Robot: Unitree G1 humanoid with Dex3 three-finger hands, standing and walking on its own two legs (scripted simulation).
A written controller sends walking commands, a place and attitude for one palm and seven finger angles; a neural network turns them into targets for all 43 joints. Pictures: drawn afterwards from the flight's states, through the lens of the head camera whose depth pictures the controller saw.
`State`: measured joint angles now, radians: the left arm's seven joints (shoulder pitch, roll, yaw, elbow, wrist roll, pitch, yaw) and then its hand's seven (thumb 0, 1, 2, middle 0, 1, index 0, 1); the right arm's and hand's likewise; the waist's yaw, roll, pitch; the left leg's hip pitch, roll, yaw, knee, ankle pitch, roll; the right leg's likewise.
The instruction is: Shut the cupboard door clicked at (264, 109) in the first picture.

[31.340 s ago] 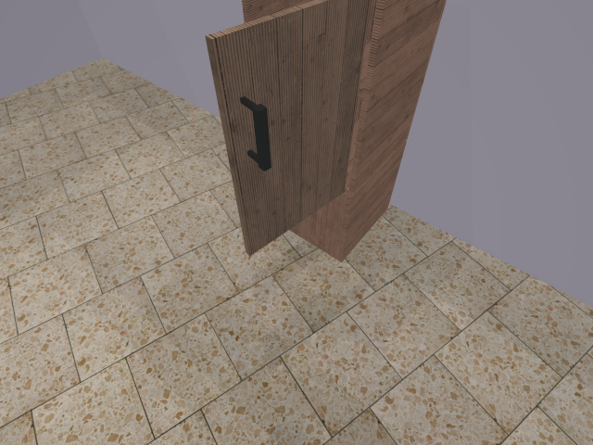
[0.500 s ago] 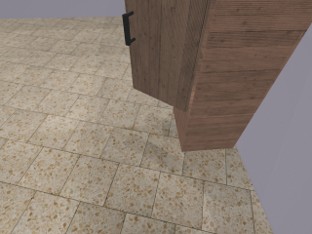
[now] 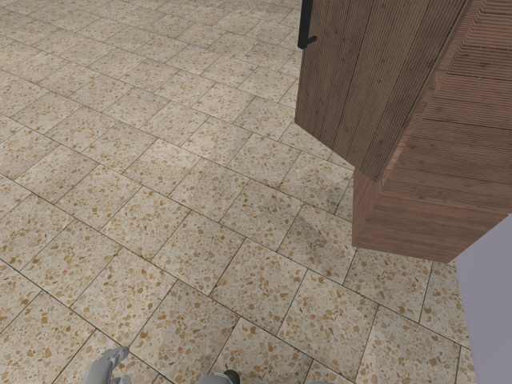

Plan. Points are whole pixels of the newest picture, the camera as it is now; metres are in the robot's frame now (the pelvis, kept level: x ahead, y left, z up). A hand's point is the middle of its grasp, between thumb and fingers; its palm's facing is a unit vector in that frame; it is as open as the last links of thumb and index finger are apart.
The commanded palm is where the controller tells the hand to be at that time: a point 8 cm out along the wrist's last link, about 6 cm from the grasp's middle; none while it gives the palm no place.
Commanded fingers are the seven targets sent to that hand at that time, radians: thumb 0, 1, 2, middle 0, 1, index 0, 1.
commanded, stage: walk to a spot facing it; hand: left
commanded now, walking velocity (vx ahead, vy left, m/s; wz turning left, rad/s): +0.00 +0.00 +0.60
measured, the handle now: (310, 19) +0.97 -0.12 +0.06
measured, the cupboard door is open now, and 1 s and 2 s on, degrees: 52 52 52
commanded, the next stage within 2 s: none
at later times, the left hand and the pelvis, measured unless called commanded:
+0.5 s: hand out of the picture -0.05 +0.18 -0.19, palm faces +0.38 -0.89 -0.26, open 7.4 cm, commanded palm none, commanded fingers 0.00 0.90 0.90 -0.20 -0.30 -0.20 -0.30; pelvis +0.00 -0.03 -0.01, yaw +20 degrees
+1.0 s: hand out of the picture +0.00 +0.12 -0.13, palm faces +0.61 -0.75 -0.26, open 7.3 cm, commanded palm none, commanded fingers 0.00 0.90 0.90 -0.20 -0.30 -0.20 -0.30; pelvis +0.08 -0.06 +0.01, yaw +38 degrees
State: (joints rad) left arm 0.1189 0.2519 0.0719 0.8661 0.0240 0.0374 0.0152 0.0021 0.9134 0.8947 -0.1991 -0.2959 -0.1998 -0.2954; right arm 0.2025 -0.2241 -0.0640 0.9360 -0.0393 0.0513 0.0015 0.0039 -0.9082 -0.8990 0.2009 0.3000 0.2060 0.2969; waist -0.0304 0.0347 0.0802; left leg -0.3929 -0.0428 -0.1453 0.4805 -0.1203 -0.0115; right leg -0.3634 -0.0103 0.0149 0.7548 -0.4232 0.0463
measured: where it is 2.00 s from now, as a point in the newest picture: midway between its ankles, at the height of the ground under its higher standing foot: (201, 344)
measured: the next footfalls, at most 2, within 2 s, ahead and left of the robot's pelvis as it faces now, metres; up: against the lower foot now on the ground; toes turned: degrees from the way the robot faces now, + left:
right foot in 0.04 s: +0.03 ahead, -0.14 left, +0.00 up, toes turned +2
left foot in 0.44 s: +0.00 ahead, +0.11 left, +0.00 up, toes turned +23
